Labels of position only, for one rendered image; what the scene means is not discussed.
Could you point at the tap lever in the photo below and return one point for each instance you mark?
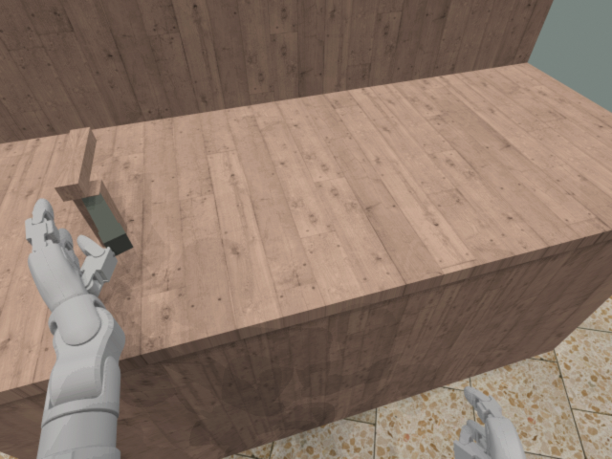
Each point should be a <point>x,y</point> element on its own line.
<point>110,231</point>

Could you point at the robot right hand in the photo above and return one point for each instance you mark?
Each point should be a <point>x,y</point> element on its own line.
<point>497,440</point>

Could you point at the left robot forearm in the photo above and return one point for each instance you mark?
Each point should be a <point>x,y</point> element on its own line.
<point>83,397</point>

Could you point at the counter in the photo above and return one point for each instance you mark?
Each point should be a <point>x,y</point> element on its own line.
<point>334,205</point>

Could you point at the robot left hand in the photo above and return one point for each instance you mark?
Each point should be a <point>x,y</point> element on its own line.
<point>54,265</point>

